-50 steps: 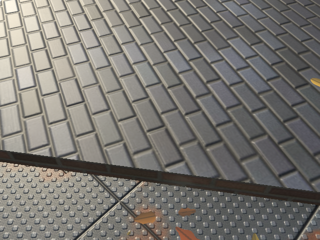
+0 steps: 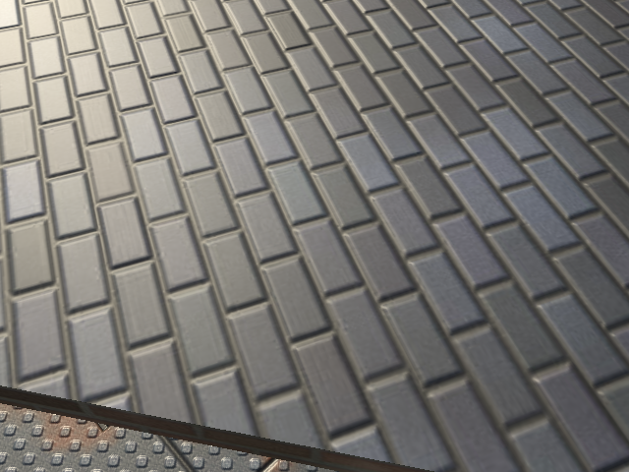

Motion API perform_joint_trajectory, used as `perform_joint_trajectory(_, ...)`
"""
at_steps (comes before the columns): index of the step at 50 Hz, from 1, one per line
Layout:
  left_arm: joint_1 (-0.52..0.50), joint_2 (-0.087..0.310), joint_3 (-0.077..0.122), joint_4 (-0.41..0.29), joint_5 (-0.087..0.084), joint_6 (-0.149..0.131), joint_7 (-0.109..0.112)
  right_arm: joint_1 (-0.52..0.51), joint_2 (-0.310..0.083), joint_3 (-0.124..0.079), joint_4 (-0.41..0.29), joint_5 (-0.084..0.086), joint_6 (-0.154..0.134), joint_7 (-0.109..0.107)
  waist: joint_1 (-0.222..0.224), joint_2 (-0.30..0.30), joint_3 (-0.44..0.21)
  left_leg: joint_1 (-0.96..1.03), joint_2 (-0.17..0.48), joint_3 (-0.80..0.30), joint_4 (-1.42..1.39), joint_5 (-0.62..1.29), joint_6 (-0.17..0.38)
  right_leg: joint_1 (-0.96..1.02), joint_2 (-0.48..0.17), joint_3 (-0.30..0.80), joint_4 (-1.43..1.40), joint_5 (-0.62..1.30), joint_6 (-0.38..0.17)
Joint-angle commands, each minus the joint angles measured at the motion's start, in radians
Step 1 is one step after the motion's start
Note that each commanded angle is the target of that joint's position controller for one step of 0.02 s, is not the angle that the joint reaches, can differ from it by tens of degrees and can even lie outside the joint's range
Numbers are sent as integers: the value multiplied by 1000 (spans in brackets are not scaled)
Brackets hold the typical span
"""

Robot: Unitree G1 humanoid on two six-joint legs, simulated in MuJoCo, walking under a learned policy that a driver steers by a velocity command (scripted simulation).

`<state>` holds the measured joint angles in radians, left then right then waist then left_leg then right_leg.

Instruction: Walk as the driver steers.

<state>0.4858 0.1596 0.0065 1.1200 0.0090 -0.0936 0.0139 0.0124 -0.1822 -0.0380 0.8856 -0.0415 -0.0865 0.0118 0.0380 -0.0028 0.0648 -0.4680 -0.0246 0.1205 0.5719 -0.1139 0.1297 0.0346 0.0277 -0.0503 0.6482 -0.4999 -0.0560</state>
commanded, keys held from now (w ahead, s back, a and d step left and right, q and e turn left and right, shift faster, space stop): w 0.40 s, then w+e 0.56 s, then w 0.04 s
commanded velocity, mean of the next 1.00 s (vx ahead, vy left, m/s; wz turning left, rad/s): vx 0.49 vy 0.00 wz -0.23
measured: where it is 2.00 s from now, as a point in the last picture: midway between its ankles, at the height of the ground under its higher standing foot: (435, 180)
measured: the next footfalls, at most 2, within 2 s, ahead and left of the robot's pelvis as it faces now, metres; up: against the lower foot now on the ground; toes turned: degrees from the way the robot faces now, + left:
right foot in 0.64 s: +0.59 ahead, -0.09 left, +0.11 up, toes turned -8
left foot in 1.22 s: +0.96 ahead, -0.08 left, +0.11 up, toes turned -22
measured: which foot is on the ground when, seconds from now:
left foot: down 0.00-0.66, up 0.68-1.00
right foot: up 0.00-0.62, down 0.64-1.00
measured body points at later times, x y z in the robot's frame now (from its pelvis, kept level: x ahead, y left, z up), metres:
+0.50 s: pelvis +0.27 +0.00 +0.02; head +0.29 +0.00 +0.47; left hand +0.45 +0.21 -0.10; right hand +0.13 -0.21 -0.12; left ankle +0.11 +0.06 -0.72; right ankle +0.36 -0.11 -0.49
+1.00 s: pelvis +0.61 -0.08 +0.13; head +0.62 -0.11 +0.58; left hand +0.70 +0.15 +0.01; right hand +0.80 -0.33 +0.07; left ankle +0.82 +0.06 -0.51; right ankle +0.55 -0.08 -0.61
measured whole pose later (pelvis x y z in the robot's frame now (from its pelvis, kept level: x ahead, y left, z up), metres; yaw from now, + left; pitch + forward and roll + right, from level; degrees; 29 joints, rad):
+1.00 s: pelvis +0.61 -0.08 +0.13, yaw -16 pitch +5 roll +2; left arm 0.36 0.18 0.01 0.90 -0.03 -0.08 0.00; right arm -0.01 -0.20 0.02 0.63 -0.02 -0.10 0.00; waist 0.04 0.03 -0.05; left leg -0.88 0.08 -0.04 1.00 0.02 0.04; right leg -0.19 0.16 0.10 0.38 -0.25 -0.16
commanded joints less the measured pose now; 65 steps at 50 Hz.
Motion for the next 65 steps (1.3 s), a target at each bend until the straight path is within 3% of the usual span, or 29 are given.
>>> perform_joint_trajectory(1,69,108,26,-64,1,0,-6,403,-239,-76,83,24,14,0,-124,89,-281,688,408,-806,-325,-324,212,-631,0,100,739,36,-46)
perform_joint_trajectory(3,-87,103,30,-110,12,-5,-15,228,-123,-42,55,33,4,6,-63,11,-51,399,334,-535,-400,-254,143,-627,-84,90,642,210,-49)
perform_joint_trajectory(5,-67,75,30,-100,31,15,-21,237,-65,-22,83,30,-12,-2,-9,24,-27,283,258,-374,-424,-54,93,-528,-116,90,558,238,-31)
perform_joint_trajectory(13,-311,81,38,-186,30,52,-40,422,-101,-12,143,31,-26,-12,-40,46,16,352,200,-210,-462,175,62,-704,-141,17,327,402,33)
perform_joint_trajectory(19,-467,72,48,-251,38,62,-16,651,-110,-9,207,12,-20,-28,-91,39,42,728,320,-361,-406,93,193,-1320,-148,8,993,128,20)
perform_joint_trajectory(24,-657,-3,1,-408,10,57,-4,657,-86,13,226,-23,-29,-41,-95,28,150,661,296,-235,-414,65,104,-1597,-98,8,1233,-105,-46)
perform_joint_trajectory(25,-717,-27,-23,-464,13,57,-5,648,-81,19,245,-9,-26,-42,-78,21,166,595,267,-168,-451,73,60,-1550,-106,-14,1114,-125,-63)
perform_joint_trajectory(28,-612,-32,-57,-479,8,65,-32,556,-59,42,220,45,-13,-51,-22,-38,54,295,181,27,-569,623,31,-848,-55,-209,619,154,-107)
perform_joint_trajectory(30,-348,21,-31,-398,-1,74,-33,510,-212,17,177,62,-24,-51,95,131,-163,364,256,32,-289,1390,48,-460,49,-222,542,211,-122)
perform_joint_trajectory(31,-188,73,-8,-352,-1,74,-28,496,-271,-7,166,65,-20,-50,171,191,-281,467,278,18,-71,1542,27,-338,94,-189,448,181,-139)
perform_joint_trajectory(32,-74,135,19,-316,-3,73,-33,474,-301,-26,154,69,-15,-34,237,244,-333,497,241,32,216,1476,-7,-222,102,-92,257,184,-169)
perform_joint_trajectory(33,-73,251,57,-289,12,70,-33,512,-174,-8,115,60,-23,-12,150,66,-345,248,109,5,633,591,-69,-71,-75,365,43,117,-244)
perform_joint_trajectory(34,-108,354,94,-270,-6,86,-23,546,-127,-10,43,39,-29,19,61,-222,-460,-40,-103,-110,1045,-156,-118,69,-309,1029,-263,399,-347)
perform_joint_trajectory(35,-204,316,98,-289,-11,82,-20,513,-143,-13,4,12,-37,31,-5,-68,-426,-104,-15,-240,1109,-73,-84,4,-294,1030,-317,237,-302)
perform_joint_trajectory(37,-230,167,68,-233,6,62,-13,385,-87,-3,-42,5,-25,17,-44,128,-118,-204,44,-194,1064,-78,-64,-290,-238,753,-284,168,-225)
perform_joint_trajectory(38,-267,64,23,-265,14,11,-49,202,-96,1,-111,40,-35,8,-23,142,-165,-189,44,-252,1217,-144,-28,-364,-191,679,-322,228,-170)
perform_joint_trajectory(40,-280,48,13,-236,8,-24,-66,271,-74,19,-153,46,-27,5,-107,-3,-131,-283,91,-261,1276,-130,8,-408,-156,547,-328,384,-161)
perform_joint_trajectory(43,-281,88,14,-242,-22,-12,-64,221,-66,45,-206,29,-16,2,-153,47,-49,-356,126,-185,1001,-28,-2,-525,-33,275,-316,513,-112)
perform_joint_trajectory(46,-176,132,22,-258,-27,-9,-42,18,-85,35,-285,-1,-19,-16,-60,-5,-93,-273,86,-63,650,92,-71,-494,16,233,-369,754,-78)
perform_joint_trajectory(49,-39,172,38,-251,-41,6,6,-108,-66,39,-327,24,-21,-24,24,-56,-127,-328,50,-86,285,190,-120,-212,-20,276,-368,803,-42)
perform_joint_trajectory(51,8,175,40,-255,-41,17,25,-194,-68,39,-352,53,-23,-8,57,-88,-114,-353,33,-90,87,207,-135,-63,-72,320,-389,776,-31)
perform_joint_trajectory(54,38,167,42,-256,-35,30,31,-253,-108,24,-361,60,-40,24,82,-107,-94,-332,18,-94,-56,229,-103,83,-130,348,-364,833,-24)
perform_joint_trajectory(58,-7,202,60,-276,-18,46,37,-163,-150,-6,-337,54,-60,37,16,-118,-117,-74,-45,-87,-135,141,-39,100,-151,341,-237,1182,-26)
perform_joint_trajectory(60,-119,229,67,-320,2,48,26,95,-194,-30,-270,54,-62,19,-124,-133,-222,233,-2,-124,-165,175,17,9,-135,328,4,1323,-20)
perform_joint_trajectory(61,-200,216,60,-368,14,37,12,312,-234,-39,-224,27,-59,4,-214,-81,-372,561,142,-259,-90,220,85,-183,-85,324,247,1068,-31)
perform_joint_trajectory(62,12,95,31,-339,2,26,-2,392,-270,-53,-192,14,-52,5,-125,229,-504,988,414,-700,-70,180,292,-606,92,260,637,147,61)
perform_joint_trajectory(63,45,173,35,-316,-23,10,-10,391,-193,-47,-181,39,-43,-3,-139,229,-500,934,424,-886,-207,-116,286,-711,65,294,775,-27,32)
perform_joint_trajectory(64,-102,240,53,-356,-42,0,-18,278,-150,-35,-199,50,-36,-16,-129,125,-273,730,373,-745,-274,-250,217,-774,12,278,784,65,18)
perform_joint_trajectory(65,-197,237,52,-386,-37,-10,-19,214,-148,-29,-208,47,-34,-14,-100,14,-152,554,334,-637,-325,-196,178,-771,-22,217,756,129,12)
Keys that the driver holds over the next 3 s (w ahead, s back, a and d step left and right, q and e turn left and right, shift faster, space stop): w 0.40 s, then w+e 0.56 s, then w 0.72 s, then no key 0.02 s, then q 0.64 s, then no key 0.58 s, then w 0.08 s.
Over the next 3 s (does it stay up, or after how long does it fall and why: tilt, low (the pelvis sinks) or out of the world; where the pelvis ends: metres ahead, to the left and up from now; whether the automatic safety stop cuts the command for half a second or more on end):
stays up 1.18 -0.25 0.12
